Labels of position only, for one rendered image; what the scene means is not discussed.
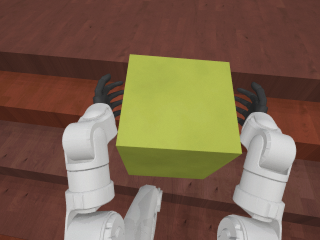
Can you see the left robot thigh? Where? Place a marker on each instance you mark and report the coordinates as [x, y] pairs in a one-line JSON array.
[[138, 221]]

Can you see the carton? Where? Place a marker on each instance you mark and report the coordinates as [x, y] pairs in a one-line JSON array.
[[178, 117]]

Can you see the right robot hand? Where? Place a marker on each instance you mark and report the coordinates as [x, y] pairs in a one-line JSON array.
[[259, 102]]

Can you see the left robot hand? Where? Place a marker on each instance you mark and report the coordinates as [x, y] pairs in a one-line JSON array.
[[101, 93]]

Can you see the left robot forearm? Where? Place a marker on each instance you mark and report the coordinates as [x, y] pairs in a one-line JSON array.
[[85, 145]]

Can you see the right robot forearm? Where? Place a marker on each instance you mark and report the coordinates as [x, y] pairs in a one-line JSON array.
[[267, 166]]

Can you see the robot left shin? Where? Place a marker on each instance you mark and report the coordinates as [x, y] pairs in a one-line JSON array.
[[153, 225]]

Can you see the right robot upper arm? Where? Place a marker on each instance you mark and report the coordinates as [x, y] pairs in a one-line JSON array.
[[236, 227]]

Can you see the left robot upper arm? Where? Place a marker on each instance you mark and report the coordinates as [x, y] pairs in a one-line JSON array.
[[98, 225]]

